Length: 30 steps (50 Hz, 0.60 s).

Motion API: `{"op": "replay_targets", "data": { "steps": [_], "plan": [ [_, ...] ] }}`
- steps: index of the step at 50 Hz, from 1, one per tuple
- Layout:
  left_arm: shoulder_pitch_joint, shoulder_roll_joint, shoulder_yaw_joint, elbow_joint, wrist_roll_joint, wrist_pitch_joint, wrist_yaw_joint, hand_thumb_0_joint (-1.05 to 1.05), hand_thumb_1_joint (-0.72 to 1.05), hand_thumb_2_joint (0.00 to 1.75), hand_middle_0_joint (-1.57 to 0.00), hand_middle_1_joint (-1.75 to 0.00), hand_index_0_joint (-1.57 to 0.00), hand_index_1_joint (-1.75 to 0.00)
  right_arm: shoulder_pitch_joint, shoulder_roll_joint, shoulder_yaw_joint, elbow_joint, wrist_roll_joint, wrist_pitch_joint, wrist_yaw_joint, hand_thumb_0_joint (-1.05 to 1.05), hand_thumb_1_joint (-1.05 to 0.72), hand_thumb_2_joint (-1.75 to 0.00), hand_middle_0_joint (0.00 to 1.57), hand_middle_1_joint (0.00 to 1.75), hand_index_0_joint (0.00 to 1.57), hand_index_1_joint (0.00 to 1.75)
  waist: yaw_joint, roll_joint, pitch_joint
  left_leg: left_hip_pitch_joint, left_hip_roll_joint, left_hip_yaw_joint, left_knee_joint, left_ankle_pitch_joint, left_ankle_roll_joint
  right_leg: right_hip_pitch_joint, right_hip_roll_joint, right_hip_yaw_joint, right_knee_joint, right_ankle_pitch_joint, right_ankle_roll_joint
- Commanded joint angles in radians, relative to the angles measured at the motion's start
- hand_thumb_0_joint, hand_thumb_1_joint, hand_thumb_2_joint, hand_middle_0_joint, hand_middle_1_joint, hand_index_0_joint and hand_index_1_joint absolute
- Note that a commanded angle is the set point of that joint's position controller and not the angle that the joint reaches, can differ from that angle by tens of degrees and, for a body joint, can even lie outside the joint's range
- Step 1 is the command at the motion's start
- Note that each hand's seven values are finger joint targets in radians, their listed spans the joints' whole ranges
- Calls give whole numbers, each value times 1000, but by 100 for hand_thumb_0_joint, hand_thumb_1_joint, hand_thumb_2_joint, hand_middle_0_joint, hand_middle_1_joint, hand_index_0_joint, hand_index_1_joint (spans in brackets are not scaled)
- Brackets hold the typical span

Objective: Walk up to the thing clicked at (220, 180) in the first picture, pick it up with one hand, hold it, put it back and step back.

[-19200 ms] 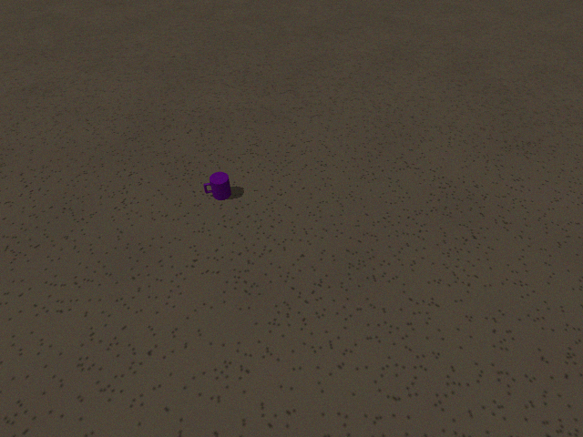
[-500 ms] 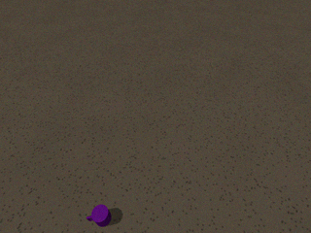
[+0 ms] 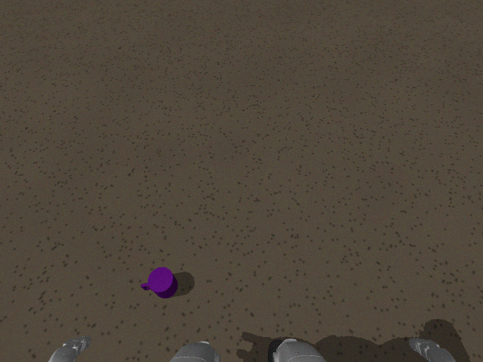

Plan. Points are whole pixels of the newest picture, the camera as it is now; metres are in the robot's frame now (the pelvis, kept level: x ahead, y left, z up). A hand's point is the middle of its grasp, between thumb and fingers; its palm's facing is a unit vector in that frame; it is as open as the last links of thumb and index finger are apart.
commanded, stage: walk up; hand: left
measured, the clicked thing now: (159, 283) +0.40 +0.32 -0.71
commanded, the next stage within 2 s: none
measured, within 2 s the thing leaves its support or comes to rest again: neither
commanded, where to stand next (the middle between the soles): +0.06 +0.00 m, yaw +0 degrees
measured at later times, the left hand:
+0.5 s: hand out of the picture +0.02 +0.29 -0.16, palm faces -0.10 -0.91 -0.39, open 7.4 cm
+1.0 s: hand out of the picture -0.14 +0.26 -0.16, palm faces +0.01 -0.95 -0.31, open 7.4 cm
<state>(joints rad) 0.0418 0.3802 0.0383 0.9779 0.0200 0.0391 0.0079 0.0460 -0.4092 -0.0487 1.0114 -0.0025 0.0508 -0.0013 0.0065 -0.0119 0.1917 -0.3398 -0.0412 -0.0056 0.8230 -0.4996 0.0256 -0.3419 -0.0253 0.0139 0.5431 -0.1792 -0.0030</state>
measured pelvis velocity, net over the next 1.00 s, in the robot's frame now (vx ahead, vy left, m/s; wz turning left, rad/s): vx -0.25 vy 0.01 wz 0.01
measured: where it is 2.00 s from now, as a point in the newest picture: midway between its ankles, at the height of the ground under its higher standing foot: outside the picture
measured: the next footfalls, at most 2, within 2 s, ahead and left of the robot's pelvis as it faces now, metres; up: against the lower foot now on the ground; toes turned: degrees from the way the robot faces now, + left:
right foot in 0.52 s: -0.10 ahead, -0.11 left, +0.00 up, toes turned +0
left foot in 0.84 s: -0.20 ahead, +0.12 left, +0.00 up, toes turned -1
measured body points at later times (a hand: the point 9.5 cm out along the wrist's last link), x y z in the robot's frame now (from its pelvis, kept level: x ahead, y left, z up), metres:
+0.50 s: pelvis -0.11 +0.02 -0.01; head -0.03 +0.03 +0.43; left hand +0.02 +0.34 -0.14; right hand -0.02 -0.30 -0.12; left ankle -0.06 +0.13 -0.73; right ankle -0.14 -0.11 -0.73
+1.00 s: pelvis -0.25 +0.01 +0.00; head -0.21 +0.04 +0.44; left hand -0.14 +0.31 -0.14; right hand -0.17 -0.30 -0.10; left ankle -0.24 +0.12 -0.73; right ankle -0.24 -0.14 -0.66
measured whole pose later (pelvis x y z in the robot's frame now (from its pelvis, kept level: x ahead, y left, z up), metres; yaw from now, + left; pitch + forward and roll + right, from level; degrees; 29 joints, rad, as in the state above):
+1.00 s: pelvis -0.25 +0.01 +0.00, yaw +0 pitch -3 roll -1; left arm 0.15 0.39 0.08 0.80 0.02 0.10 -0.01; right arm 0.21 -0.34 -0.03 0.88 -0.05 0.00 -0.04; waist 0.00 -0.06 0.15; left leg -0.24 0.00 -0.02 0.61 -0.31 0.02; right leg -0.48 0.10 0.14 1.13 -0.49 -0.01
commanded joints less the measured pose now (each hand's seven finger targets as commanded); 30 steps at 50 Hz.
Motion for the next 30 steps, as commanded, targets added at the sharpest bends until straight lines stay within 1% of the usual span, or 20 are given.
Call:
{"op": "replay_targets", "data": {
  "steps": [1,3,4,5,6,7,8,10,11,12,14,16,20,24,25,26,27,28,29,30],
  "plan": [
    [-65,249,65,-139,23,-14,23,0,90,90,-20,-30,-20,-30,164,-165,-46,-49,7,-9,-4,0,-90,-90,20,30,20,30,-28,-182,-295,70,34,-49,18,-2,7,101,-263,223,-76,376,-205],
    [-59,245,63,-160,10,-1,21,0,90,90,-20,-30,-20,-30,192,-160,-47,-55,-9,-24,-10,0,-90,-90,20,30,20,30,-45,-127,-294,90,47,-15,-283,192,3,151,-197,172,30,322,-130],
    [-54,229,58,-165,-1,11,16,0,90,90,-20,-30,-20,-30,188,-180,-55,-52,-23,-30,-15,0,-90,-90,20,30,20,30,-49,-13,-273,131,85,-57,-427,389,3,101,-126,116,124,239,-90],
    [-47,184,50,-185,-10,16,16,0,90,90,-20,-30,-20,-30,175,-240,-73,-58,-38,-32,-19,0,-90,-90,20,30,20,30,-36,168,-257,190,197,-235,-456,636,26,-16,2,64,276,67,-47],
    [-36,159,52,-187,-13,19,21,0,90,90,-20,-30,-20,-30,148,-283,-83,-77,-48,-34,-21,0,-90,-90,20,30,20,30,-19,226,-220,263,291,-348,-434,854,81,-189,129,59,374,-356,-26],
    [9,175,57,-184,-2,25,26,0,90,90,-20,-30,-20,-30,130,-301,-87,-102,-42,-35,-22,0,-90,-90,20,30,20,30,-13,149,-229,209,365,-335,-403,930,161,-162,128,125,489,-416,-20],
    [-9,179,58,-182,6,24,34,0,90,90,-20,-30,-20,-30,114,-339,-93,-132,-36,-36,-24,0,-90,-90,20,30,20,30,-52,230,-227,100,449,-457,-466,823,237,-134,136,164,595,-466,-8],
    [-33,209,75,-168,7,29,31,0,90,90,-20,-30,-20,-30,43,-286,-84,-149,-44,-43,-37,0,-90,-90,20,30,20,30,-23,162,-182,100,377,-351,-431,787,215,-160,126,209,699,-387,-5],
    [31,204,75,-156,-5,31,27,0,90,90,-20,-30,-20,-30,5,-252,-73,-158,-47,-45,-42,0,-90,-90,20,30,20,30,23,120,-167,135,292,-238,-389,819,161,-196,137,219,708,-320,-8],
    [61,197,77,-162,-8,32,24,0,90,90,-20,-30,-20,-30,12,-236,-68,-169,-38,-49,-46,0,-90,-90,20,30,20,30,34,125,-164,195,280,-221,-363,835,152,-224,135,201,710,-294,-10],
    [71,192,86,-176,3,27,23,0,90,90,-20,-30,-20,-30,88,-224,-74,-165,-28,-50,-51,0,-90,-90,20,30,20,30,4,110,-203,322,293,-244,-313,926,171,-241,129,186,669,-310,14],
    [38,181,85,-209,8,18,22,0,90,90,-20,-30,-20,-30,143,-217,-78,-162,-22,-50,-57,0,-90,-90,20,30,20,30,-33,110,-229,412,294,-248,-292,932,178,-248,113,166,547,-315,31],
    [43,171,83,-234,7,7,16,0,90,90,-20,-30,-20,-30,163,-238,-82,-182,-21,-48,-59,0,-90,-90,20,30,20,30,-55,136,-259,404,312,-227,-267,876,200,-142,59,102,291,-308,32],
    [147,167,90,-188,15,3,4,0,90,90,-20,-30,-20,-30,89,-255,-81,-221,-15,-33,-44,0,-90,-90,20,30,20,30,-8,175,-283,212,282,-186,-237,700,157,98,55,12,10,-146,-7],
    [183,164,91,-175,17,0,3,0,90,90,-20,-30,-20,-30,73,-252,-79,-227,-11,-30,-41,0,-90,-90,20,30,20,30,10,162,-297,183,262,-169,-205,661,131,155,57,-1,-85,-43,-20],
    [193,186,98,-172,24,-5,3,0,90,90,-20,-30,-20,-30,68,-226,-70,-231,-6,-31,-38,0,-90,-90,20,30,20,30,17,122,-312,107,239,-158,-177,560,91,218,12,54,-104,59,-36],
    [186,255,118,-184,32,-9,2,0,90,90,-20,-30,-20,-30,62,-200,-62,-244,3,-32,-36,0,-90,-90,20,30,20,30,16,-30,-305,-39,142,-128,-89,410,41,261,-105,239,-74,197,-98],
    [120,321,129,-212,14,-1,-4,0,90,90,-20,-30,-20,-30,42,-160,-55,-253,9,-31,-46,0,-90,-90,20,30,20,30,26,-230,-252,-66,-22,-1,96,80,-10,133,-268,395,-139,297,-253],
    [66,337,125,-249,23,-6,-3,0,90,90,-20,-30,-20,-30,62,-181,-65,-239,10,-23,-53,0,-90,-90,20,30,20,30,29,-281,-213,-15,-20,-58,305,-173,-21,-18,-367,500,-175,350,-322],
    [62,306,121,-259,24,-6,-1,0,90,90,-20,-30,-20,-30,94,-195,-66,-229,5,-24,-49,0,-90,-90,20,30,20,30,16,-229,-168,-22,0,-105,321,-172,-19,-45,-343,459,-172,325,-304]
  ]
}}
